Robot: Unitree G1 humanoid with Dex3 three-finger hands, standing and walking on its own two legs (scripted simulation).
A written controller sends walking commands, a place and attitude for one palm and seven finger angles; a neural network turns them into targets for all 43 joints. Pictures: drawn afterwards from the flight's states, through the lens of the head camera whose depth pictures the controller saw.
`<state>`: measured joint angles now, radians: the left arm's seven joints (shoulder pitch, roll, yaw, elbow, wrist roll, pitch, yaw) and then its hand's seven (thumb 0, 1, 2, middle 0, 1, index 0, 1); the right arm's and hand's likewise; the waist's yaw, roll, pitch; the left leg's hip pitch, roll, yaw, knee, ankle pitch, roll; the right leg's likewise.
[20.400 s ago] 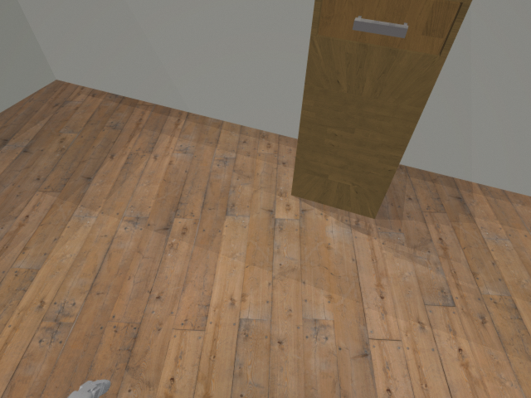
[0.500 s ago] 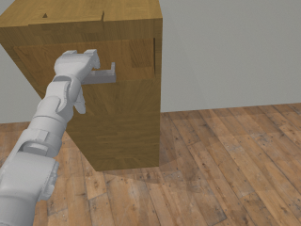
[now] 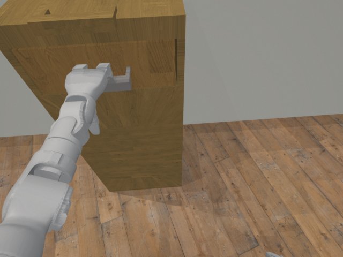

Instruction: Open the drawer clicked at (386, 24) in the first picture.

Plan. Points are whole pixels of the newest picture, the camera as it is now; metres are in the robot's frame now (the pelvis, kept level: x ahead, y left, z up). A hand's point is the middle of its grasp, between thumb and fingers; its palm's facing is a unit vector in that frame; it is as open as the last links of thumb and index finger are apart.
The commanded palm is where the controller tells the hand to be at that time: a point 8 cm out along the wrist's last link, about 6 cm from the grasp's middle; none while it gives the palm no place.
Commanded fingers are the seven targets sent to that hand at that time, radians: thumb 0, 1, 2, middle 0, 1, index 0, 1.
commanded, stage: lower the fingers behind the handle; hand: left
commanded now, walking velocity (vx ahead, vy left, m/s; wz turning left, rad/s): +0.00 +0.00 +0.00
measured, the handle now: (100, 78) +0.52 +0.19 +0.12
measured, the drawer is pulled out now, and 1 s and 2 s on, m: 0.00 0.00 0.03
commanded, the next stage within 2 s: close the thumb around the handle in 0.40 s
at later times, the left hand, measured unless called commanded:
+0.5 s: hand (94, 99) +0.47 +0.20 +0.10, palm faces +0.00 -0.01 -1.00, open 13.9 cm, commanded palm +0.44 +0.21 +0.17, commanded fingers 0.00 -0.44 0.32 -0.30 -1.21 -0.30 -1.21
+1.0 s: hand (91, 98) +0.47 +0.21 +0.10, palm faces -0.01 +0.00 -1.00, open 7.5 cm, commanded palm +0.45 +0.21 +0.17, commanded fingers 0.00 0.90 0.90 -0.40 -1.35 -0.40 -1.35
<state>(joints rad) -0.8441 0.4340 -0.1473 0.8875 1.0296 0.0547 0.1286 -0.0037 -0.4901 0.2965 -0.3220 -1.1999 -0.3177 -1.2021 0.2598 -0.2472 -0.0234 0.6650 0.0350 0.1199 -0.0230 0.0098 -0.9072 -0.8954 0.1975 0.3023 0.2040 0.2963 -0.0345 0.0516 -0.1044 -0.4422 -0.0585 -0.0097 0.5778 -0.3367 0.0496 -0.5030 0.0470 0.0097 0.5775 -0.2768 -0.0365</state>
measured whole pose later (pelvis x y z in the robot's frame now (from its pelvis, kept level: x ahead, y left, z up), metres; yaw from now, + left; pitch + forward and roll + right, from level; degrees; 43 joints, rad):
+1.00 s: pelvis +0.00 +0.00 +0.00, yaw +0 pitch +12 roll +0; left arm -0.84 0.46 -0.13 0.89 1.03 0.03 0.12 0.00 0.42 0.69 -0.38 -1.30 -0.38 -1.30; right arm 0.28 -0.26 -0.02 0.67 0.04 0.12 -0.04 0.01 -0.91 -0.90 0.20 0.30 0.20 0.30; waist -0.04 0.05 -0.11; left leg -0.45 -0.06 0.00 0.59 -0.34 0.05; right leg -0.51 0.05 0.02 0.58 -0.27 -0.03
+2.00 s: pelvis +0.01 +0.00 +0.00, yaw +1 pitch +9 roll +0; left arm -0.67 0.42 -0.19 0.64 0.99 0.12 0.06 0.01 0.68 0.77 -0.36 -1.35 -0.37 -1.35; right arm 0.19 -0.24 -0.01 0.64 0.04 0.15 -0.02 0.01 -0.91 -0.90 0.20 0.30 0.20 0.30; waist 0.01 0.06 -0.11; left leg -0.38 -0.06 -0.02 0.56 -0.35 0.05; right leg -0.44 0.04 0.00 0.57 -0.29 -0.04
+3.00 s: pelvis +0.01 +0.00 +0.01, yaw -1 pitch +4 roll +0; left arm 0.10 0.41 -0.15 -0.21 0.95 0.18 0.08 0.06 0.67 0.76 -0.30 -1.35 -0.42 -1.35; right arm 0.13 -0.27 0.00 0.63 0.03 0.14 0.03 0.02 -0.91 -0.90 0.19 0.30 0.20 0.30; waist 0.07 0.10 -0.08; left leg -0.24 -0.05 0.00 0.51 -0.34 0.05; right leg -0.31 0.05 0.03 0.53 -0.29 -0.04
